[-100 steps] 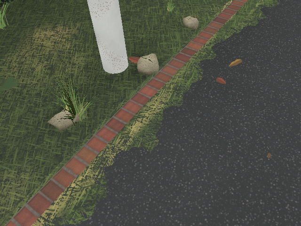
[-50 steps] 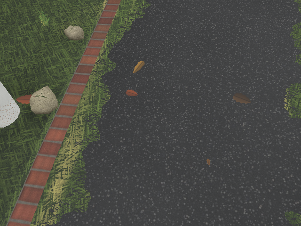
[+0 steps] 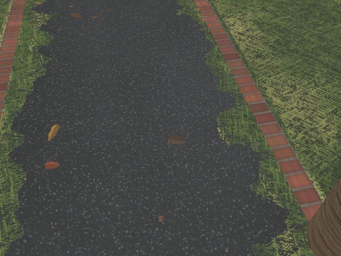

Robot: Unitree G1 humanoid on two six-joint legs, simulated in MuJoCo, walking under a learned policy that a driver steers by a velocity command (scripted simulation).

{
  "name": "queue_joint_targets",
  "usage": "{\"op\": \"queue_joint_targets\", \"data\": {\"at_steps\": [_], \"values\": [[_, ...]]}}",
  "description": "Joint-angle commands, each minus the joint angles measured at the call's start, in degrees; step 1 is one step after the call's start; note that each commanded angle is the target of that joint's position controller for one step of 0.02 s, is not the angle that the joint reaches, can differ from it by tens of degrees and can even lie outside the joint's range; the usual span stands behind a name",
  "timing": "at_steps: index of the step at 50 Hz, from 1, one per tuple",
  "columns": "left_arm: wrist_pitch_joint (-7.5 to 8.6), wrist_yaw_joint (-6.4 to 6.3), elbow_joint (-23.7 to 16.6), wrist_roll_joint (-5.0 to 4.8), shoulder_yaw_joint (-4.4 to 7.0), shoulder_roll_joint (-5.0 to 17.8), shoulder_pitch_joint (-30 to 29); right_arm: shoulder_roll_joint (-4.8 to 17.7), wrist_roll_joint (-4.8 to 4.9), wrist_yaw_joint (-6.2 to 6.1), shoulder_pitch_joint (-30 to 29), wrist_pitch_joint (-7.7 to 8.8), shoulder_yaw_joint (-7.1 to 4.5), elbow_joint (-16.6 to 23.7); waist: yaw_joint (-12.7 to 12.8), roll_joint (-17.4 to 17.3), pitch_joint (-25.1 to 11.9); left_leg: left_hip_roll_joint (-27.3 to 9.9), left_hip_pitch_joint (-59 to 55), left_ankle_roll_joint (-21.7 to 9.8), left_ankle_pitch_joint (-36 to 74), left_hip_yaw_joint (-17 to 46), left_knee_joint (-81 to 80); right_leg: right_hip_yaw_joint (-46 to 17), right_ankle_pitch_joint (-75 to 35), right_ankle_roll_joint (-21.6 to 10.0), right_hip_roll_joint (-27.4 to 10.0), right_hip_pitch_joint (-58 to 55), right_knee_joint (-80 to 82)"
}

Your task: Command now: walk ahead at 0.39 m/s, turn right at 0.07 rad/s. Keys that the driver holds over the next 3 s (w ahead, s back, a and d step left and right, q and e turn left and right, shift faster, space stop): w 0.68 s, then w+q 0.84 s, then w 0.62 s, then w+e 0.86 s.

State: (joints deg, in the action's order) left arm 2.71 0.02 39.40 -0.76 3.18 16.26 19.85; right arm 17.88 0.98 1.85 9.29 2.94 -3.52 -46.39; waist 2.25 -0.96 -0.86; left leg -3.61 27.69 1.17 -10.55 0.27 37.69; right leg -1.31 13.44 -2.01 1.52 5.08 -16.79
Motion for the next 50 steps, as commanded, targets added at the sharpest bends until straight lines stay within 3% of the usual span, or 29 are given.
{"op": "queue_joint_targets", "data": {"at_steps": [1,3,5,6,7,8,9,10,11,12,16,18,21,25,28,30,31,32,33,34,35,36,37,38,39,42,44,47,50], "values": [[0.94,0.18,-2.7,-0.6,3.18,10.7,-0.8,4.5,0.39,0.54,-6.5,1.65,-0.32,5.6,0.7,7.3,4.5,0.1,1.6,-1.4,-0.7,-0.3,-3.4,-13.0,9.3,-10.6,-16.3,3.2,7.4],[0.65,0.33,-2.2,-0.76,3.05,10.4,-1.2,4.8,0.5,0.76,-4.0,2.2,-0.34,5.1,-1.2,6.8,4.0,0.6,-3.9,-2.9,0.4,-1.3,-6.4,-12.4,8.6,-9.6,-16.2,4.6,5.1],[0.19,0.27,-1.7,-0.15,2.3,8.6,-1.4,6.3,0.47,0.3,3.7,2.37,-1.22,2.3,-4.9,5.6,1.6,2.6,-15.9,-4.1,-0.9,-2.9,-8.5,-9.6,4.4,-7.3,-13.0,9.1,-2.5],[0.27,0.18,-2.1,0.51,1.17,5.6,-1.8,9.4,0.44,-0.29,11.0,2.61,-2.32,0.8,-8.0,0.7,-2.3,-2.6,-25.6,-6.4,-3.3,4.1,-11.2,-4.7,0.5,-4.5,-8.5,14.1,-16.3],[1.33,-0.06,-5.3,0.87,-0.04,1.8,-0.2,17.1,-0.35,-0.47,16.1,2.48,-3.92,0.4,-7.6,-16.1,-6.9,-16.2,-38.7,-14.8,-13.5,28.8,-19.0,2.5,11.8,0.7,0.0,31.2,-38.9],[2.17,-0.53,-5.6,-0.29,0.94,5.9,-1.7,13.7,-0.47,0.03,17.1,2.86,-3.05,0.5,-8.9,-13.1,-7.2,-18.7,-39.0,-18.5,-26.3,42.1,-25.6,-4.3,19.5,1.4,0.7,39.3,-49.6],[2.52,-0.34,-5.7,-1.61,1.78,8.7,-3.5,10.5,-0.45,0.02,13.5,3.03,-1.96,1.1,-7.6,-9.2,-2.1,-18.2,-35.9,-16.9,-28.3,37.0,-25.8,-5.5,15.2,0.2,-2.8,43.6,-53.3],[2.51,-0.26,-5.4,-1.47,1.66,8.5,-4.7,8.1,-0.72,-0.08,10.8,2.98,-1.27,1.9,-6.5,-6.7,0.1,-15.7,-32.6,-15.2,-24.3,30.8,-25.6,-4.2,10.1,-0.4,-5.1,43.6,-53.0],[2.5,-0.2,-5.3,-0.56,1.56,7.7,-5.8,6.6,-0.96,-0.14,8.7,2.83,-0.71,2.3,-5.6,-4.8,1.9,-13.5,-29.2,-14.4,-18.7,26.1,-26.4,-3.8,5.9,-0.4,-6.6,42.8,-50.4],[2.32,-0.09,-5.1,-0.03,1.69,7.1,-5.9,5.7,-1.38,-0.29,7.4,2.83,-0.31,2.7,-4.4,-4.9,2.6,-11.6,-26.0,-13.4,-13.1,22.0,-27.3,-3.9,2.5,-0.2,-7.9,40.1,-47.9],[1.39,0.16,-5.0,0.38,1.3,4.8,-6.5,6.3,-0.94,-0.88,8.0,3.21,-0.39,2.2,-3.4,-3.3,2.9,-8.8,-23.4,-13.6,4.9,12.5,-30.0,-1.7,-5.4,2.2,-8.2,38.3,-41.6],[1.58,0.16,-6.0,0.54,0.86,3.7,-9.7,6.7,-0.75,-1.3,9.1,2.9,-0.43,1.5,-4.1,-2.4,3.3,-7.7,-24.0,-13.0,12.7,8.6,-30.0,-0.9,-9.8,3.2,-8.0,38.5,-34.9],[2.26,0.93,-7.3,0.18,0.01,1.8,-15.7,7.2,-0.41,-1.82,11.4,2.33,-0.33,0.5,-6.3,-2.9,4.4,-5.9,-23.3,-11.6,15.4,4.3,-30.4,1.2,-17.5,3.2,-6.6,34.8,-23.6],[3.02,2.54,-9.1,-0.4,-0.35,1.3,-22.7,7.9,-0.03,-2.04,15.7,1.31,-0.41,-1.5,-8.4,-2.3,6.6,-8.2,-27.8,-11.8,15.5,4.3,-29.3,2.2,-19.6,2.1,-4.9,34.0,-15.1],[3.43,3.55,-10.0,-0.46,-0.03,2.4,-24.1,8.6,0.19,-2.3,16.4,0.37,-0.83,-2.3,-7.0,-3.1,6.3,-10.6,-33.6,-11.1,23.6,4.6,-25.4,2.1,-14.6,-0.4,-3.6,33.2,-12.0],[3.29,3.35,-8.8,-0.12,1.1,5.0,-19.1,10.2,0.09,-2.66,15.4,-0.04,-1.4,-2.1,-3.3,-5.2,1.8,-10.5,-35.9,-10.1,42.2,3.9,-18.1,3.9,-9.9,-2.6,-0.7,24.7,-11.9],[3.12,2.85,-6.7,-0.07,2.26,7.1,-11.3,10.3,-0.07,-2.78,14.2,-0.46,-1.37,-1.8,1.3,-5.1,-3.4,-8.7,-34.6,-9.0,50.0,2.1,-8.9,5.4,-11.0,-4.5,0.9,14.0,-10.4],[2.8,2.05,-4.3,0.2,3.22,9.5,-1.7,9.3,-0.6,-2.96,13.5,-0.46,-0.83,-0.9,5.7,-4.4,-10.3,-6.9,-25.2,-7.4,44.0,1.3,3.7,1.5,-13.6,-7.1,-3.3,-3.4,-12.4],[2.56,1.48,-3.1,1.67,4.46,15.5,5.2,2.6,-1.64,-2.6,19.1,0.48,1.14,1.3,4.0,8.2,-20.6,1.6,-2.7,-4.0,14.0,-0.6,26.7,-22.1,-10.8,-15.0,-19.3,-28.1,-14.2],[2.46,1.65,-2.2,0.74,3.56,11.8,6.3,2.4,-0.71,-1.92,20.4,1.82,1.7,0.0,3.9,14.9,-27.1,7.5,8.2,-2.8,-21.4,6.4,38.5,-42.4,-2.7,-20.0,-25.5,-33.5,-4.6],[2.16,1.36,-2.4,0.35,2.46,8.3,2.2,8.0,1.3,-1.45,14.3,2.63,0.02,1.4,4.6,9.7,-16.5,3.5,14.1,-3.3,-19.7,8.2,41.7,-34.2,1.8,-16.4,-23.3,-25.7,-2.2],[2.03,1.11,-2.6,0.31,1.91,6.7,-1.5,8.1,2.1,-1.33,9.5,2.95,0.02,2.9,3.3,5.9,-8.6,0.5,14.2,-3.6,-14.6,6.3,39.3,-24.8,-0.4,-14.0,-21.0,-16.0,-0.6],[2.25,1.31,-2.1,0.64,1.44,5.3,-4.5,6.9,1.55,-1.46,7.4,2.75,0.11,3.3,1.1,2.1,-3.3,-1.6,12.5,-3.3,-11.0,5.3,35.0,-18.9,-4.5,-12.5,-18.4,-7.2,2.0],[2.82,1.55,-1.9,1.14,0.94,3.4,-6.8,6.5,0.74,-1.77,7.3,1.89,-0.36,2.8,-0.9,2.2,-0.5,-3.4,9.5,-3.3,-7.7,5.5,31.7,-13.7,-7.2,-10.5,-15.3,-1.7,4.3],[3.34,1.55,-1.5,1.35,1.42,4.5,-7.8,4.9,0.82,-1.79,10.4,1.13,-0.13,2.3,-2.8,5.7,-0.6,-4.0,6.1,-2.5,-6.0,5.8,30.9,-11.8,-6.8,-11.3,-15.8,2.0,7.1],[4.73,1.52,0.6,1.42,1.79,4.7,-8.9,3.1,0.75,-2.28,10.5,-0.71,-0.04,2.1,-4.1,4.9,2.4,-4.6,6.2,-0.5,-3.0,6.3,27.6,-4.6,-12.2,-11.4,-15.1,7.5,10.4],[4.92,1.15,1.8,1.65,2.08,5.6,-8.2,3.0,0.31,-2.4,7.1,-0.73,-0.14,3.6,-3.3,4.1,3.8,-4.5,9.7,0.1,3.2,7.0,22.0,-0.4,-15.9,-10.9,-14.5,6.3,10.9],[4.62,0.52,2.7,1.46,2.26,6.8,-7.9,1.8,0.16,-1.28,2.3,0.13,0.25,5.0,-1.5,3.5,4.2,-3.4,7.9,-0.4,14.2,4.1,9.3,5.9,-17.4,-8.7,-12.3,4.8,11.2],[3.89,0.06,4.4,0.85,2.71,8.4,-4.6,0.7,0.17,-0.15,-4.0,0.39,0.8,7.6,1.4,2.3,5.7,-2.7,8.9,-1.5,17.0,1.4,1.9,7.8,-17.6,-8.2,-14.3,-0.4,10.9]]}}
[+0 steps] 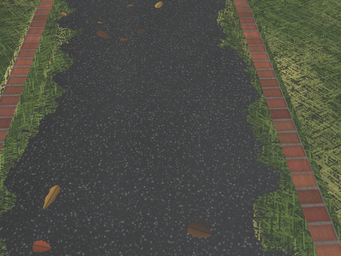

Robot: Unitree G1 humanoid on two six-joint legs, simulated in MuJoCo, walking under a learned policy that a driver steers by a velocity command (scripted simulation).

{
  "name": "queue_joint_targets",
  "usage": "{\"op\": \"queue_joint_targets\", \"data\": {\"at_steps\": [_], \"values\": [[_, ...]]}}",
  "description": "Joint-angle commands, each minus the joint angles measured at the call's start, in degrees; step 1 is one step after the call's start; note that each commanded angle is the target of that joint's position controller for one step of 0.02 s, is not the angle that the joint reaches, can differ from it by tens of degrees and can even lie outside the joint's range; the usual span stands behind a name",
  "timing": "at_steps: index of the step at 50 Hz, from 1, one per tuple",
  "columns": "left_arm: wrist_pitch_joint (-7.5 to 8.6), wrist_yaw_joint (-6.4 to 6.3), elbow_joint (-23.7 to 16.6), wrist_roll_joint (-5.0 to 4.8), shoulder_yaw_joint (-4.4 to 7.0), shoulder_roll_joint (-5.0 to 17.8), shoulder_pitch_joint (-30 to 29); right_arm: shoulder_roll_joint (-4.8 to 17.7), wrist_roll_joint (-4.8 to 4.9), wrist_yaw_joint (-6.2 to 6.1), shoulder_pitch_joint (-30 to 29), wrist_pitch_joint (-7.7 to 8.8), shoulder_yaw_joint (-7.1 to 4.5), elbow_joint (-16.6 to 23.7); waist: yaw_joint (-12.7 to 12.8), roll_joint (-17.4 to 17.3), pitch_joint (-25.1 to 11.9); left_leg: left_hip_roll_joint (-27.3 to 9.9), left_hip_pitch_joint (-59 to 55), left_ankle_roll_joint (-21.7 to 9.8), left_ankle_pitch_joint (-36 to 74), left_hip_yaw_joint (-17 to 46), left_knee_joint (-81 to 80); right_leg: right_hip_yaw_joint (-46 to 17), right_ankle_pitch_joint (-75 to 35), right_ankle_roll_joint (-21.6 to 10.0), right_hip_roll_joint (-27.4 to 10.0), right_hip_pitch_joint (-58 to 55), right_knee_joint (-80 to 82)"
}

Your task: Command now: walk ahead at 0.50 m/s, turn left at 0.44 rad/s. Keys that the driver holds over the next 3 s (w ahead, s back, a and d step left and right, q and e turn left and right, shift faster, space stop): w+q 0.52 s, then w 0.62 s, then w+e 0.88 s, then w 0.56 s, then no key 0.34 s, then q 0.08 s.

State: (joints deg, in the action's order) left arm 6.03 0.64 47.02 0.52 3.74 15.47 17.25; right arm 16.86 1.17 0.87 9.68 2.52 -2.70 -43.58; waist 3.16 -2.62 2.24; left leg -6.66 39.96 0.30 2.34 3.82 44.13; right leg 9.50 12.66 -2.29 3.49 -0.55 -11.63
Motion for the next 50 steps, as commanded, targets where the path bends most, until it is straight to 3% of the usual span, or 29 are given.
{"op": "queue_joint_targets", "data": {"at_steps": [1,4,6,7,8,9,10,11,12,13,14,15,18,23,26,29,31,32,33,34,35,36,37,38,39,40,42,46,50], "values": [[0.1,-0.64,-2.6,-0.72,2.33,9.6,-1.0,1.8,0.03,1.15,-5.9,0.77,-0.02,5.7,1.0,3.8,3.0,0.4,-2.0,-1.1,3.1,-2.4,-6.2,-2.6,-17.5,-7.7,-17.2,2.3,4.9],[-1.61,-1.0,-1.5,-1.58,2.87,10.8,0.2,2.7,-0.05,2.19,-8.5,0.6,-0.39,8.6,0.9,4.5,3.2,1.6,0.3,-3.2,-3.9,-4.4,-8.9,-1.6,-24.8,-6.4,-19.6,-5.3,0.3],[-2.61,-1.5,-1.8,-1.78,3.32,12.4,-1.1,4.5,-0.09,2.51,-5.8,0.21,-1.37,9.3,-1.6,6.5,-0.1,5.1,-5.6,-5.4,-10.4,-7.8,-8.9,0.1,-43.0,-4.9,-19.6,-7.3,-7.3],[-3.16,-1.77,-2.1,-1.8,3.44,13.0,-1.7,6.2,-0.04,2.44,-0.8,-0.07,-2.45,8.5,-4.6,7.1,-3.5,7.5,-12.5,-6.8,-12.6,-9.4,-9.0,1.1,-50.8,-4.1,-18.9,-6.7,-15.1],[-3.54,-2.05,-2.4,-1.92,3.09,12.4,-2.6,9.0,0.15,1.91,8.2,-0.25,-4.2,6.4,-9.7,6.0,-8.3,10.2,-25.4,-8.9,-10.1,-9.8,-12.1,2.8,-51.0,-2.2,-16.6,-2.0,-27.2],[-3.1,-2.26,-3.6,-0.67,1.89,9.8,-1.1,14.1,0.33,0.68,17.0,-0.9,-6.1,4.8,-12.8,-0.8,-14.1,3.1,-43.2,-12.5,-8.8,2.7,-13.0,3.1,-32.7,0.4,-13.9,12.3,-45.2],[-1.37,-1.46,-6.7,0.27,-0.37,2.8,2.8,18.5,0.69,0.47,13.5,-0.53,-6.55,6.4,-6.1,-14.9,-19.4,-10.8,-60.8,-24.5,-19.1,37.4,-21.1,-3.1,18.0,4.3,0.0,38.0,-66.8],[0.98,-0.31,-6.7,-1.29,0.37,8.0,-1.2,13.7,0.07,0.9,14.8,0.19,-5.0,7.7,-10.0,-7.0,-24.5,-12.6,-63.4,-24.3,-23.4,43.8,-26.7,-16.2,20.0,2.7,-1.9,44.0,-70.7],[1.97,0.27,-8.4,-3.21,0.68,9.6,-6.2,10.5,-0.46,0.93,13.6,0.75,-4.18,7.3,-10.4,-3.8,-16.8,-10.6,-58.2,-21.3,-20.5,34.7,-26.8,-15.7,15.8,1.5,-4.4,47.0,-69.1],[2.43,0.01,-8.8,-2.5,0.33,8.5,-7.3,9.6,-0.35,1.01,10.3,1.17,-3.86,7.3,-7.5,2.1,-10.3,-8.0,-49.0,-19.2,-13.2,27.4,-26.8,-15.1,11.2,1.1,-7.0,45.7,-62.9],[2.14,-0.61,-8.2,-0.55,0.69,8.7,-8.7,7.1,-0.28,0.89,6.9,1.22,-3.12,7.8,-5.8,4.4,-7.3,-5.3,-42.4,-16.9,-7.1,21.6,-27.6,-14.6,8.4,1.1,-9.1,42.2,-57.2],[1.59,-0.57,-8.5,-0.3,0.91,8.9,-6.9,7.4,-1.04,0.54,5.1,1.26,-2.99,8.9,-3.5,0.6,-6.5,-5.0,-37.4,-17.9,-1.5,20.6,-28.5,-15.0,6.7,1.8,-9.6,38.5,-55.8],[-0.06,-0.62,-8.1,0.34,0.72,7.5,-5.7,8.0,-0.7,-0.25,4.4,1.45,-3.25,9.0,-2.1,1.3,-5.1,-2.7,-30.4,-18.1,4.9,15.6,-30.6,-13.6,4.3,4.7,-9.6,35.4,-48.8],[-0.26,-0.29,-10.6,0.2,-0.63,4.6,-16.0,9.9,0.07,-1.87,8.0,0.73,-3.87,7.5,-5.6,-0.8,-2.4,1.9,-25.6,-14.0,-0.9,10.6,-30.3,-12.3,-13.2,7.0,-5.9,32.2,-27.7],[0.41,0.4,-11.7,-0.56,-0.45,5.3,-20.0,10.1,0.15,-2.04,10.5,0.01,-4.02,6.4,-7.4,-2.1,-1.9,1.3,-26.5,-12.7,-6.2,13.4,-28.8,-12.6,-17.0,6.5,-3.9,29.1,-21.0],[1.34,0.92,-11.6,-0.46,0.06,6.9,-20.0,8.2,0.08,-1.9,12.2,-0.28,-3.51,4.9,-7.5,-3.6,-2.1,-1.3,-33.4,-12.0,-7.2,16.8,-24.8,-13.6,-14.4,4.2,-4.4,29.2,-17.1],[1.95,0.95,-10.7,-0.53,0.69,8.0,-16.9,8.2,-0.23,-1.95,11.5,-0.46,-3.53,4.3,-5.5,-5.4,-2.2,-2.5,-35.4,-11.1,-3.1,18.5,-21.9,-12.8,-10.3,2.0,-4.3,25.6,-16.0],[2.26,0.7,-9.4,-0.26,1.38,8.9,-12.3,7.4,-0.31,-1.87,10.5,-0.5,-3.22,4.5,-2.9,-5.2,-3.9,-0.5,-35.2,-10.0,2.9,17.4,-17.7,-11.4,-10.2,0.4,-3.4,19.3,-13.5],[2.49,0.35,-8.1,0.31,2.14,10.7,-5.4,5.2,-0.75,-1.57,10.3,-0.4,-2.3,4.9,0.5,-3.0,-10.1,2.4,-32.0,-8.2,4.0,14.5,-6.9,-15.0,-10.8,-2.4,-7.7,7.2,-15.2],[2.4,0.14,-7.1,1.15,3.3,15.5,2.5,2.4,-0.53,-1.49,15.7,0.08,-1.32,5.7,0.7,8.5,-18.7,9.4,-16.6,-4.3,-10.0,8.6,11.8,-33.2,-5.9,-9.9,-19.0,-12.9,-14.9],[1.6,0.92,-4.5,-0.52,3.53,14.8,6.4,2.6,0.76,-1.6,19.3,0.73,-0.91,5.7,0.3,21.2,-20.7,13.0,-2.4,-2.0,-35.5,6.4,25.1,-54.4,10.5,-15.5,-26.0,-19.6,-6.3],[1.3,1.08,-5.0,-1.72,2.18,10.2,3.9,7.6,1.4,-1.63,14.6,0.91,-1.93,5.5,1.5,13.1,-12.4,9.8,3.4,-2.1,-33.0,8.7,29.6,-52.5,19.5,-13.7,-25.1,-14.3,-3.9],[0.71,0.85,-5.7,-1.22,1.53,8.3,0.7,8.3,1.12,-1.58,9.0,0.96,-2.05,6.5,1.5,8.7,-6.4,7.3,4.1,-2.2,-28.4,6.3,29.9,-44.0,16.7,-11.6,-22.6,-7.7,-3.4],[0.34,0.75,-5.7,-0.61,1.01,7.2,-1.8,7.6,0.15,-1.45,5.8,1.19,-1.9,7.3,0.5,6.0,-2.1,5.3,3.5,-2.2,-24.7,4.3,26.9,-37.8,10.1,-10.9,-20.1,-1.1,-2.0],[0.24,0.57,-5.5,-0.15,0.48,6.1,-3.0,6.8,-0.61,-1.28,4.8,1.37,-2.03,7.6,-0.8,6.1,-0.9,3.2,1.7,-2.0,-21.8,3.4,23.5,-34.0,4.7,-10.5,-18.3,2.6,-1.0],[0.26,0.49,-5.3,0.16,0.15,5.7,-3.5,5.8,-0.61,-1.03,5.4,1.38,-1.91,7.6,-1.7,7.2,-0.9,2.2,-1.0,-1.7,-20.1,2.7,21.3,-31.1,0.5,-10.1,-16.7,5.1,0.0],[0.52,0.35,-4.3,-0.41,0.06,6.0,-2.8,3.7,-0.57,-0.9,5.7,1.15,-1.41,7.6,-2.4,8.4,-1.5,1.6,-2.6,-1.1,-19.3,1.0,17.1,-26.8,-6.3,-10.9,-15.7,7.0,1.7],[0.05,-0.03,-2.5,-1.42,0.8,9.3,-1.3,1.5,-1.13,-0.77,-0.6,1.58,-0.27,9.8,-1.0,6.7,-0.6,1.2,-3.1,0.3,-9.8,-1.3,2.3,-20.0,-13.6,-10.9,-14.7,7.6,3.9],[-0.7,-0.12,-0.1,-1.95,0.77,10.3,2.8,1.0,-0.41,0.07,-7.5,2.14,-0.03,11.5,1.7,6.7,0.2,3.4,-8.0,0.4,0.6,-3.2,-9.6,-16.3,-15.1,-9.3,-14.1,7.0,3.6]]}}
Over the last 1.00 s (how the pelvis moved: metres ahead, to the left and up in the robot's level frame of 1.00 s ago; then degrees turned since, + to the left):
0.51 0.03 0.00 8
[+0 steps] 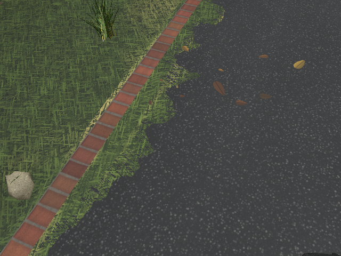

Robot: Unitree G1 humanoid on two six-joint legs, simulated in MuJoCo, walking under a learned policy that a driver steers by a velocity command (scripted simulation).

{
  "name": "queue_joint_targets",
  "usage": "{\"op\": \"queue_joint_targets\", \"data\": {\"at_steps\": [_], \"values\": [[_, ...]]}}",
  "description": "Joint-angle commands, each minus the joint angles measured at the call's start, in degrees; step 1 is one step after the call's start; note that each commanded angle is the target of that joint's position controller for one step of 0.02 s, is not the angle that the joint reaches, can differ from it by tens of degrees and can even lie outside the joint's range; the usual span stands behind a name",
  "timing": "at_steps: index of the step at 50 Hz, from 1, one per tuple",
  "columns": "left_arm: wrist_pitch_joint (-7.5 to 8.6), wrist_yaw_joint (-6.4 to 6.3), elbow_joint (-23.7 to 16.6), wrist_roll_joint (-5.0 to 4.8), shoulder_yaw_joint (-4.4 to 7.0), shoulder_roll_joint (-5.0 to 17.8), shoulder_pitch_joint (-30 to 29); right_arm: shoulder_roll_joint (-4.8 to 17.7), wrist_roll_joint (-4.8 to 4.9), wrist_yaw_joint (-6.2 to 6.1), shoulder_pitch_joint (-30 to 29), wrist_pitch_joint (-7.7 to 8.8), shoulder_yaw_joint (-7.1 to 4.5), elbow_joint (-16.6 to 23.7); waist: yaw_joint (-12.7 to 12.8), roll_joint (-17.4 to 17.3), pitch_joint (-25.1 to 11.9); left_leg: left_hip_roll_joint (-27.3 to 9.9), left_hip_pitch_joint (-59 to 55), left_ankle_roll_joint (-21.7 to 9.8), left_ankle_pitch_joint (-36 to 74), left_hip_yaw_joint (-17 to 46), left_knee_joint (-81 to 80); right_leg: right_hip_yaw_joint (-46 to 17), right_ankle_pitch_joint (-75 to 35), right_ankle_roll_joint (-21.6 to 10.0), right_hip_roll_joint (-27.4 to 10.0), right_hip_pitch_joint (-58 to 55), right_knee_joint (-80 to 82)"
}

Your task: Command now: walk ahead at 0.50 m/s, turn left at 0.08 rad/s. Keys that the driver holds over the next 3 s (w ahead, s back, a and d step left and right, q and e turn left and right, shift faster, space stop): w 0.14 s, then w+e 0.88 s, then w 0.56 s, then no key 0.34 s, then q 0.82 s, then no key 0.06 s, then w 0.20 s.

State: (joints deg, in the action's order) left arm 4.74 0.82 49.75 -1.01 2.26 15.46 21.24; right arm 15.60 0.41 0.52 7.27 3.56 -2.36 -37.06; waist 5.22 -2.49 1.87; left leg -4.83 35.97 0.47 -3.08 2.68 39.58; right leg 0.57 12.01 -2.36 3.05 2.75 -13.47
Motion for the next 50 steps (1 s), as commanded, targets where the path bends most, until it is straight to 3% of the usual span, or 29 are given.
{"op": "queue_joint_targets", "data": {"at_steps": [1,4,6,7,8,9,10,11,12,13,15,18,22,26,30,33,34,35,36,37,38,39,40,41,42,44,47,50], "values": [[0.32,-0.32,-2.2,-0.49,2.26,10.5,-0.5,2.7,0.57,0.61,-6.1,1.14,-0.52,5.3,-0.1,6.9,1.0,1.7,-3.8,0.1,6.2,-1.9,-6.3,-7.4,-14.5,-8.9,-14.4,2.2,4.8],[-0.77,-0.49,-0.9,-0.6,2.56,11.4,1.1,3.7,0.72,1.47,-8.4,1.36,-0.88,6.6,-0.6,7.2,1.6,2.1,-3.7,-1.9,1.9,-1.6,-9.4,-8.2,-16.3,-7.9,-17.0,-2.7,2.1],[-1.45,-0.77,-0.6,-0.62,2.87,12.5,0.2,5.2,0.53,1.63,-5.0,1.5,-1.62,5.8,-3.4,7.4,-0.3,3.7,-9.9,-3.7,-1.3,-3.1,-11.4,-7.4,-26.0,-6.7,-17.2,-4.2,-3.0],[-1.71,-0.87,-0.7,-0.61,2.69,12.3,-0.5,6.9,0.23,1.36,1.4,1.46,-2.67,3.9,-7.1,6.6,-4.2,5.1,-19.3,-5.2,-0.9,-4.5,-13.0,-5.1,-34.1,-5.5,-15.1,-2.7,-10.8],[-1.6,-0.86,-1.4,0.0,1.82,10.3,-0.4,10.0,-0.12,0.75,10.3,1.3,-4.01,1.8,-11.0,5.0,-10.8,1.6,-34.7,-7.5,-0.1,-1.3,-11.6,-3.5,-30.6,-3.5,-12.2,4.8,-22.8],[-0.74,-0.59,-3.3,1.15,-0.14,4.5,3.6,15.8,-1.43,0.1,18.0,0.91,-5.27,1.1,-11.4,-7.0,-20.4,-13.8,-57.1,-14.5,-3.1,20.2,-11.4,-0.1,-6.8,0.4,-4.6,25.5,-45.2],[0.33,-0.29,-2.7,0.11,-0.47,4.5,4.8,13.2,-0.74,0.27,19.7,0.59,-4.66,0.3,-11.6,-13.4,-25.2,-19.4,-60.0,-18.8,-13.4,38.0,-20.2,-6.2,21.2,1.0,-0.7,35.8,-56.3],[0.79,-0.14,-3.3,-1.43,1.29,10.1,0.8,9.9,-0.49,0.29,16.3,0.73,-3.5,0.4,-11.7,-7.2,-15.7,-17.6,-52.4,-16.0,-17.9,31.7,-21.8,-8.5,18.5,0.5,-4.2,40.5,-60.4],[0.88,-0.11,-4.3,-1.81,1.48,10.3,-3.1,8.2,-0.38,0.22,12.6,0.87,-2.86,0.5,-10.3,-4.7,-9.5,-15.2,-44.5,-14.0,-16.3,23.5,-23.3,-6.9,13.3,0.3,-6.8,40.6,-59.1],[0.56,-0.28,-4.4,-1.2,1.55,9.4,-4.7,6.5,-0.55,0.42,9.2,1.17,-2.31,0.2,-8.5,-2.3,-5.3,-12.6,-37.3,-12.9,-12.7,17.8,-25.8,-6.2,9.2,0.8,-8.6,38.8,-56.1],[-0.98,-0.59,-3.4,-0.62,1.82,7.6,-2.6,4.9,-1.02,0.67,5.4,2.26,-2.02,-0.4,-5.3,-4.0,-2.6,-9.6,-29.1,-11.6,-6.6,10.0,-29.8,-6.6,3.9,1.8,-10.7,33.0,-52.8],[-2.5,-0.87,-3.7,-0.64,1.79,5.2,-3.1,5.4,-1.39,0.51,5.0,3.51,-2.52,-2.3,-4.1,-2.1,-0.8,-9.2,-26.2,-12.0,2.0,2.7,-32.4,-7.4,-1.3,3.0,-10.6,33.8,-50.5],[-2.16,-0.17,-5.6,-0.25,1.77,4.4,-8.3,6.7,-1.55,-0.37,6.1,3.42,-2.91,-4.4,-5.2,-0.6,0.7,-7.9,-28.9,-10.9,7.3,-5.1,-33.1,-7.3,-13.0,3.3,-9.7,36.6,-38.5],[-1.84,1.31,-8.8,0.03,0.85,2.6,-16.6,8.6,-0.85,-1.13,9.3,2.57,-3.41,-6.5,-8.5,1.1,3.2,-8.8,-32.6,-9.8,8.6,-9.7,-33.5,-2.6,-18.2,2.2,-9.1,36.1,-27.5],[-1.81,2.79,-12.6,-0.14,0.73,2.8,-21.7,9.9,0.14,-1.41,12.3,0.54,-3.97,-8.6,-9.7,0.9,4.1,-11.4,-42.2,-9.0,16.9,-11.9,-28.8,0.5,-11.4,-0.1,-7.9,39.3,-22.7],[-2.21,3.31,-13.5,-0.28,2.12,5.4,-17.7,12.1,0.46,-2.19,10.9,-0.94,-4.53,-8.2,-5.9,-2.5,-0.9,-11.4,-44.6,-7.1,43.9,-14.2,-17.3,5.6,-2.5,-3.4,-2.6,29.6,-22.6],[-2.37,3.11,-12.5,-0.44,3.34,7.5,-11.9,12.6,0.48,-2.46,10.3,-1.45,-4.61,-8.0,-2.4,-3.0,-4.4,-10.6,-43.1,-6.2,49.0,-14.9,-8.6,6.4,-1.0,-4.9,-0.4,21.7,-22.0],[-2.5,2.31,-10.3,-0.49,5.22,10.7,-2.6,12.4,0.73,-2.73,9.3,-1.54,-4.33,-7.5,2.8,-1.5,-9.1,-8.3,-36.3,-4.1,44.1,-16.1,4.1,5.0,-4.7,-7.4,1.1,7.1,-17.4],[-3.23,0.87,-9.0,-0.57,6.73,16.1,3.9,8.3,-1.13,-2.61,11.4,-0.7,-2.83,-6.3,3.3,8.6,-14.4,-4.4,-19.9,-1.6,12.0,-15.8,22.5,-11.9,-8.0,-11.4,-9.7,-10.5,-17.4],[-2.57,0.95,-11.0,-0.67,6.78,18.9,0.8,2.8,-1.25,-1.53,14.5,1.37,-0.88,-3.4,-2.3,17.8,-21.7,8.7,2.8,1.6,-30.7,-5.7,41.3,-46.0,2.5,-23.9,-22.3,-26.5,-8.4],[-2.09,1.18,-11.3,-0.25,5.37,13.7,1.8,8.4,0.83,-0.48,7.6,3.61,-1.98,-2.8,2.3,9.0,-21.6,5.4,9.0,0.0,-28.7,3.8,42.8,-45.0,5.0,-21.3,-21.9,-26.2,-3.8],[-1.51,1.1,-11.2,-0.01,4.73,11.4,0.0,9.0,2.31,-0.08,3.5,4.64,-2.05,-1.1,1.6,6.9,-13.7,3.0,11.0,-1.4,-23.8,3.1,39.6,-36.1,2.2,-18.8,-19.8,-19.4,-3.5],[-1.15,1.15,-11.5,-0.11,4.28,10.1,-3.7,8.1,1.39,-0.44,3.3,4.95,-1.89,-1.5,-1.7,1.5,-8.1,0.4,8.5,-1.4,-19.9,2.7,33.5,-29.5,-4.0,-16.6,-17.0,-10.0,-3.1],[-1.04,0.89,-12.2,0.01,3.69,7.9,-7.0,8.9,-0.21,-0.8,3.6,4.6,-2.4,-2.1,-3.6,1.8,-5.8,-1.2,4.8,-0.8,-17.7,2.5,28.6,-24.9,-9.6,-15.5,-15.0,-3.5,-2.4],[-1.06,0.57,-13.2,0.7,3.36,7.4,-8.6,8.8,-0.67,-0.71,4.6,3.9,-2.63,-2.3,-5.2,3.3,-4.7,-1.9,1.2,-0.1,-16.1,2.6,26.9,-22.8,-13.2,-15.4,-13.7,1.3,-1.1],[-0.91,0.06,-13.5,0.53,3.62,8.2,-9.0,7.5,-1.22,-0.71,5.7,2.7,-2.47,-2.2,-6.5,3.7,-4.0,-1.8,-1.1,1.8,-14.6,1.4,22.4,-20.1,-18.3,-15.8,-12.5,6.5,0.4],[-1.04,-1.01,-12.8,0.23,4.28,10.4,-7.2,5.3,-1.42,-0.9,0.4,1.98,-1.56,-0.4,-5.1,4.5,-2.0,-0.3,-1.8,4.1,-5.6,-0.1,10.4,-15.3,-19.1,-14.0,-9.5,11.5,0.9],[-1.72,-1.55,-12.0,-0.2,4.45,10.8,-4.7,4.0,-0.94,-0.33,-6.1,2.42,-0.84,0.9,-2.1,6.5,-1.7,2.9,-6.8,4.3,6.0,-0.7,-2.9,-13.6,-12.0,-11.0,-6.9,13.6,-0.5]]}}
Over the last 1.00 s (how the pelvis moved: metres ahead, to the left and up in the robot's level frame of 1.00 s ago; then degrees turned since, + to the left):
0.56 0.11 0.00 24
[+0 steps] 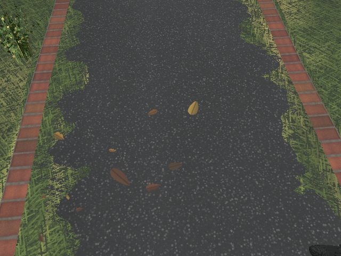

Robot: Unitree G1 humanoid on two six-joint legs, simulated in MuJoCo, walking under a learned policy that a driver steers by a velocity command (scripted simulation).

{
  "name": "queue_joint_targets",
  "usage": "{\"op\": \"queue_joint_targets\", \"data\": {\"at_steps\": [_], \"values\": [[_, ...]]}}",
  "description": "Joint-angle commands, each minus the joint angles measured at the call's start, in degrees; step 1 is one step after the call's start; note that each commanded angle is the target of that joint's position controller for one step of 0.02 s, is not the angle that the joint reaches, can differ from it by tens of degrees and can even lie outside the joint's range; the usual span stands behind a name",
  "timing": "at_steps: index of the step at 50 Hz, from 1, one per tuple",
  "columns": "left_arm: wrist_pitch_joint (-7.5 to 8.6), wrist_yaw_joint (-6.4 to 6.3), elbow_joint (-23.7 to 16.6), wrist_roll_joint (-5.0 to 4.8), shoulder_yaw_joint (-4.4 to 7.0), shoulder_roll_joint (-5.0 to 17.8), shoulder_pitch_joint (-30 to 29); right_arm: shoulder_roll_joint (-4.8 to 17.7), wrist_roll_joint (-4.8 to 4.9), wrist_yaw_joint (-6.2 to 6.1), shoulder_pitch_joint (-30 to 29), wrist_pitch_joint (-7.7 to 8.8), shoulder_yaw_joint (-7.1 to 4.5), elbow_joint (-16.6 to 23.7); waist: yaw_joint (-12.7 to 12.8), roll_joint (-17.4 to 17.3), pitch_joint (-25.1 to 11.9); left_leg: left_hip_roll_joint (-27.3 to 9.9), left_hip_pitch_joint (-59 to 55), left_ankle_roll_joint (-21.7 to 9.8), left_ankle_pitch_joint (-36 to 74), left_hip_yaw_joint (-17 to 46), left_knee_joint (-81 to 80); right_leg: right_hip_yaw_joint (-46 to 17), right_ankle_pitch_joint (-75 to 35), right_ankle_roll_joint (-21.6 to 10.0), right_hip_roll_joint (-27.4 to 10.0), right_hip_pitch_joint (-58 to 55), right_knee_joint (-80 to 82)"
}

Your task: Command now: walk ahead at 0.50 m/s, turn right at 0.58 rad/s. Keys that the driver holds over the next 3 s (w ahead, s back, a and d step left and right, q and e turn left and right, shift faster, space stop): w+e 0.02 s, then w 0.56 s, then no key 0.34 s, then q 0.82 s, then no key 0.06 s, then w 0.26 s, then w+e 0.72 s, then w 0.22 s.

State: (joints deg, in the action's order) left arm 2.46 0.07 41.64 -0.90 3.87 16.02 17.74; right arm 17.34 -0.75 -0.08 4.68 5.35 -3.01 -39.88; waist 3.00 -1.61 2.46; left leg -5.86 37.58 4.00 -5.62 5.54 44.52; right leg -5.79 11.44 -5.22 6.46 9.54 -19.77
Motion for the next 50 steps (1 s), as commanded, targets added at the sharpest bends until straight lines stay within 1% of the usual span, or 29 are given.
{"op": "queue_joint_targets", "data": {"at_steps": [1,5,7,8,9,10,11,12,13,14,16,18,21,25,28,30,32,33,34,35,36,37,38,39,40,42,45,47,50], "values": [[0.39,-0.85,-3.4,-0.37,2.89,10.4,0.0,2.7,0.64,0.52,-5.0,0.81,-0.26,4.2,0.9,5.9,-2.4,4.7,-9.7,0.7,10.4,-3.5,-10.0,-8.5,-9.5,-7.7,-10.8,6.6,5.5],[0.25,-0.98,-1.7,-0.38,2.4,8.8,2.8,5.1,1.08,1.65,-5.4,1.8,-1.02,4.4,0.9,7.5,-2.7,4.1,-10.3,-2.0,8.6,-1.4,-15.2,-13.5,-5.6,-6.3,-15.1,-1.1,0.4],[0.04,-0.9,-1.4,-0.02,2.46,8.9,2.1,6.1,0.98,1.71,-2.0,2.22,-1.61,3.7,-1.4,8.9,-2.6,4.5,-14.1,-4.3,4.1,-2.7,-16.8,-14.7,-9.4,-5.2,-15.9,-2.9,-3.0],[0.0,-0.77,-1.5,0.16,2.05,7.7,1.8,7.2,0.58,1.42,2.6,2.42,-2.36,2.4,-3.7,8.5,-4.7,5.2,-20.6,-5.9,3.2,-4.0,-18.4,-13.6,-15.2,-3.9,-13.6,-2.8,-8.1],[0.09,-0.56,-2.2,0.68,0.99,5.2,2.0,9.4,-0.22,1.11,9.7,2.69,-3.08,1.5,-7.0,5.4,-11.4,-0.6,-32.6,-9.2,3.0,1.4,-17.0,-10.4,-13.4,-2.0,-10.4,1.0,-20.5],[0.68,-0.62,-2.7,-0.4,-0.08,1.9,9.7,14.9,-1.0,1.07,16.8,2.25,-4.56,-0.2,-5.9,-9.3,-19.9,-12.5,-53.1,-18.5,-6.9,24.1,-19.7,-3.2,1.9,2.7,-2.2,19.3,-41.2],[1.16,-0.66,-2.4,-0.97,-0.15,4.0,10.3,12.1,0.69,1.83,19.8,1.8,-4.17,-2.0,-6.8,-15.7,-20.0,-16.7,-56.0,-21.2,-22.8,40.8,-28.0,-4.0,21.8,3.7,-1.5,30.5,-50.7],[1.23,-0.57,-2.8,-1.41,0.96,8.5,4.7,8.1,1.49,1.76,16.8,1.58,-2.92,-1.5,-7.8,-8.4,-11.5,-15.3,-49.9,-18.8,-29.0,35.8,-29.2,-5.5,18.1,3.4,-4.5,35.1,-54.9],[1.21,-0.61,-3.9,-0.88,0.94,8.8,-0.3,6.6,1.02,1.57,13.5,1.09,-2.31,-0.8,-7.3,-3.9,-6.8,-13.0,-43.2,-16.9,-24.7,27.9,-29.4,-2.8,13.8,3.2,-6.9,34.9,-54.3],[1.42,-0.49,-4.8,0.08,0.87,8.1,-3.2,5.5,0.57,1.52,11.1,0.75,-1.78,-0.9,-6.3,-2.0,-3.0,-10.6,-36.8,-16.7,-18.5,22.2,-30.7,-1.4,10.5,3.2,-8.8,34.2,-50.8],[1.36,-0.18,-4.5,0.37,0.88,6.3,-2.5,3.8,0.02,1.38,9.3,0.89,-1.04,-1.1,-3.9,-4.1,-2.0,-7.2,-30.8,-15.8,-9.4,15.6,-33.0,-0.4,6.3,3.4,-11.6,29.0,-45.2],[1.13,-0.07,-4.2,0.37,0.46,4.5,-1.9,4.4,0.6,1.28,10.0,1.19,-1.13,-1.9,-3.5,-4.7,-2.5,-6.3,-29.5,-16.7,-3.2,11.4,-34.6,1.1,4.7,4.2,-12.1,27.9,-41.4],[1.35,-0.07,-5.7,0.79,-0.29,3.0,-6.9,6.7,1.06,0.83,11.5,1.0,-1.72,-3.3,-4.6,-2.7,-1.6,-6.2,-30.1,-17.3,3.5,6.8,-36.4,2.3,-2.3,5.5,-12.8,29.5,-31.1],[2.02,0.69,-7.0,0.41,-0.9,1.8,-13.8,7.9,1.72,0.5,14.5,0.19,-1.83,-5.2,-7.1,-2.5,-0.6,-4.4,-30.4,-15.6,6.5,1.1,-36.3,4.4,-13.0,6.1,-11.1,25.5,-17.8],[2.38,1.44,-8.3,-0.12,-0.91,2.1,-18.3,8.3,2.01,0.46,17.8,-0.55,-1.84,-7.0,-8.6,-2.4,0.6,-6.0,-33.4,-15.2,6.8,1.2,-35.1,4.9,-14.4,5.6,-9.9,24.4,-13.2],[2.7,2.02,-9.2,-0.05,-0.72,2.7,-20.0,8.6,1.99,0.25,18.2,-1.33,-1.89,-7.9,-8.1,-2.8,1.4,-7.2,-36.7,-14.2,11.7,1.5,-32.5,4.8,-11.6,4.3,-9.2,24.5,-10.4],[3.14,2.33,-8.5,0.67,0.01,4.2,-16.7,9.4,1.79,-0.19,17.4,-2.17,-2.1,-8.3,-5.5,-3.8,-1.3,-6.7,-39.3,-12.1,24.6,0.6,-26.0,5.7,-10.1,2.5,-7.2,18.4,-7.5],[3.35,2.15,-6.5,1.29,0.84,5.7,-10.6,9.4,1.92,-0.43,16.0,-2.41,-2.01,-8.0,-2.0,-3.5,-5.2,-4.6,-38.4,-10.5,32.6,-1.1,-19.3,7.1,-13.9,1.0,-5.5,9.4,-5.1],[3.46,1.71,-4.7,2.0,1.79,8.5,-4.1,8.1,1.46,-0.58,16.0,-2.24,-1.42,-7.3,0.8,-2.0,-10.6,-1.5,-33.5,-8.0,30.0,-3.0,-10.1,5.4,-25.1,-1.0,-8.4,-2.8,-5.3],[3.08,1.04,-4.0,3.44,2.47,13.1,3.2,4.1,-0.63,-0.56,17.6,-1.54,0.13,-5.3,1.8,8.0,-20.1,3.8,-17.7,-4.4,6.4,-5.3,8.7,-9.2,-47.4,-6.8,-22.3,-23.2,-11.2],[2.23,1.23,-3.1,2.66,2.08,12.6,4.2,0.9,0.11,0.01,26.7,-1.0,1.36,-7.6,-0.5,18.1,-28.8,9.6,-5.8,-2.1,-34.3,-1.0,23.8,-24.6,-53.7,-15.9,-32.7,-33.5,-10.1],[1.33,1.32,-3.2,1.47,1.45,9.0,3.4,7.2,1.52,0.22,23.8,-1.13,-0.29,-8.8,1.5,10.7,-26.5,6.9,-3.9,-2.0,-33.3,2.9,27.7,-21.7,-45.6,-14.0,-29.1,-27.9,-7.7],[1.14,1.24,-3.4,0.9,0.73,7.5,-1.5,7.8,2.34,0.16,18.0,-1.45,-0.57,-7.1,0.4,8.8,-17.3,4.5,-0.5,-1.9,-30.2,0.3,26.8,-14.5,-43.2,-11.7,-26.1,-20.4,-5.9],[1.12,1.24,-3.3,0.99,0.1,5.7,-5.4,6.7,1.71,-0.31,15.1,-2.02,-0.46,-6.8,-1.2,4.9,-12.8,2.3,-1.3,-1.3,-26.3,-1.1,23.5,-10.9,-41.0,-10.1,-23.4,-12.8,-3.6],[1.14,1.36,-3.3,1.16,-0.38,4.3,-8.6,6.2,1.01,-0.77,14.4,-3.02,-0.64,-6.8,-3.2,4.4,-9.9,0.8,-4.8,-0.8,-23.4,-1.2,19.5,-7.9,-38.6,-9.0,-21.6,-5.6,-1.3],[1.51,1.56,-2.5,2.5,-0.41,4.1,-12.1,3.2,0.78,-1.33,17.0,-4.75,-0.18,-7.7,-6.3,7.4,-9.1,0.6,-15.2,0.2,-18.5,-2.3,13.1,-3.1,-37.8,-8.7,-19.1,5.1,2.1],[1.61,1.13,-0.8,2.64,-0.17,5.0,-13.8,2.0,0.19,-1.94,15.7,-5.43,0.29,-7.7,-6.6,8.6,-9.8,1.2,-21.2,0.4,-12.7,-3.2,1.8,0.5,-35.4,-8.6,-17.8,8.4,3.1],[1.1,0.67,0.9,2.48,-0.14,5.5,-12.9,2.8,0.33,-1.97,13.9,-5.94,0.06,-7.7,-5.7,8.2,-10.4,1.3,-23.3,-0.1,-7.6,-3.3,-2.6,0.5,-26.2,-8.2,-18.4,7.8,4.1],[0.12,-0.05,2.3,2.08,0.12,7.0,-13.0,4.8,0.64,-1.76,9.7,-6.65,-0.65,-6.2,-4.7,7.9,-6.7,1.9,-23.9,-1.9,-6.3,-4.5,-6.9,-0.2,-7.1,-6.9,-18.9,9.1,4.8]]}}
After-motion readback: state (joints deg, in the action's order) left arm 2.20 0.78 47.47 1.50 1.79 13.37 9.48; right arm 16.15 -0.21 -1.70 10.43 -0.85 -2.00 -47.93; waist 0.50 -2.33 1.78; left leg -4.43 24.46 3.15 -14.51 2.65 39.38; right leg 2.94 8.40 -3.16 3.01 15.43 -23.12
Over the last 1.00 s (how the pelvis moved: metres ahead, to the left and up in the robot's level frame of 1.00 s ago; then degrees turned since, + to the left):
0.55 -0.05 0.00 -26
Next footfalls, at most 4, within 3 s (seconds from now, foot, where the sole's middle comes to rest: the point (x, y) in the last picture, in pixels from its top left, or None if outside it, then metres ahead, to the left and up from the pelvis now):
0.18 left None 0.29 0.15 -0.78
0.68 right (224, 235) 0.54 -0.12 -0.78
1.06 left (164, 225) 0.57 0.11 -0.78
1.40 right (228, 231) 0.56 -0.14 -0.78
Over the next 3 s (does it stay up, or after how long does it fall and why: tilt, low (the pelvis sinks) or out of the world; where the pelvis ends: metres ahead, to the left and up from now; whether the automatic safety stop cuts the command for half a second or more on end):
stays up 1.04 0.12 -0.02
